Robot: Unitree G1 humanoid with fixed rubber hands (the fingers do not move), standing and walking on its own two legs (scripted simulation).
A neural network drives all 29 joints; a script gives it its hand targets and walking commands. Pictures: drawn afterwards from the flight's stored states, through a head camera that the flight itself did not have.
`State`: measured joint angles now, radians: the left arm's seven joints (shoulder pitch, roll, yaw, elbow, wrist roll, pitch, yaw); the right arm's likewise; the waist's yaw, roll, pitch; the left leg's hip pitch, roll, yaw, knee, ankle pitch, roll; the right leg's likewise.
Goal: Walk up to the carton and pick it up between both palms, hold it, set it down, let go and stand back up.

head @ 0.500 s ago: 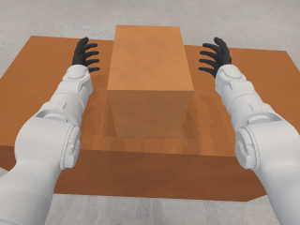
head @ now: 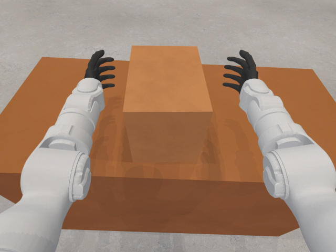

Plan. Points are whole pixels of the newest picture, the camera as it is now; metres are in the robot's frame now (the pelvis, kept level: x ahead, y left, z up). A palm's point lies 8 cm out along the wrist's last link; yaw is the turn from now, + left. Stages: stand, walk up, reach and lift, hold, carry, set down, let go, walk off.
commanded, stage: set down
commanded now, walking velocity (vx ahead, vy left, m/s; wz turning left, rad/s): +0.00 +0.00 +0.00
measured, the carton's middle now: (165, 104) +0.51 +0.03 +0.05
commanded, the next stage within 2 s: none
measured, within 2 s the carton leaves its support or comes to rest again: neither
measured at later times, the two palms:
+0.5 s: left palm (87, 119) +0.38 +0.20 +0.13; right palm (253, 119) +0.40 -0.17 +0.13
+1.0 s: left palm (85, 159) +0.31 +0.20 +0.08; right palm (259, 158) +0.32 -0.18 +0.08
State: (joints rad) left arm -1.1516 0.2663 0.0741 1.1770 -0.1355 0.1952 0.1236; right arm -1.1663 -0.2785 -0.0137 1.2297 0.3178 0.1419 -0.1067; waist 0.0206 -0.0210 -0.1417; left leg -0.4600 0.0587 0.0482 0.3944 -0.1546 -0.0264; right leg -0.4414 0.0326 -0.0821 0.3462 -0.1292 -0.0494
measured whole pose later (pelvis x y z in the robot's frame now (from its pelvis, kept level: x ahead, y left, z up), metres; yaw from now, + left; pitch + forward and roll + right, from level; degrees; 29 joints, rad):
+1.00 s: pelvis -0.01 +0.00 +0.00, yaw +0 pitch -2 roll +0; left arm -0.24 0.14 0.11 0.11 -0.12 0.44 0.09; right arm -0.30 -0.20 0.01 0.35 0.27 0.17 -0.11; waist 0.01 -0.03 0.06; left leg -0.15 0.04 0.05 0.35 -0.16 -0.03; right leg -0.17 0.03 -0.04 0.37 -0.16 -0.05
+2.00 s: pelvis +0.03 +0.02 +0.01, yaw -2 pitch -3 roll +0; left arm 0.30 0.16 -0.02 0.12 -0.07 0.12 0.09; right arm 0.31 -0.18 0.00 0.26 0.14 -0.07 0.02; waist 0.04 -0.01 0.03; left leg -0.05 0.01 0.07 0.28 -0.19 0.00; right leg -0.06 0.02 0.00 0.27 -0.17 -0.01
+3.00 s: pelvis +0.02 +0.02 +0.00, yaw -2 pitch -3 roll +0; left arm 0.16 0.21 0.00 0.55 -0.02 0.12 0.02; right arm 0.16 -0.17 -0.04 0.76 -0.03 -0.21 0.03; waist 0.02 -0.02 0.09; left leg -0.10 0.03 0.07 0.39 -0.23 0.00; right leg -0.11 0.02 -0.01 0.38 -0.21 -0.02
